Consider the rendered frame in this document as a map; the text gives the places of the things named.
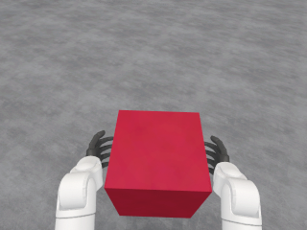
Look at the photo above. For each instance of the right robot hand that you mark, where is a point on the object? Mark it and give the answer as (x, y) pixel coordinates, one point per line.
(220, 154)

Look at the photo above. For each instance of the left robot hand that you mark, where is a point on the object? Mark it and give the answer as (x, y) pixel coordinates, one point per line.
(95, 149)

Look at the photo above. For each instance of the right robot forearm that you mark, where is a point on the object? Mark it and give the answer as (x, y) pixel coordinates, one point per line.
(240, 199)

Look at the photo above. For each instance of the carton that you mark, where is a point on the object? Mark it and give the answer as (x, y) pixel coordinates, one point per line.
(158, 166)

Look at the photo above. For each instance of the left robot forearm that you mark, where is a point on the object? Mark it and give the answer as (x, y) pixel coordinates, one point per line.
(76, 204)

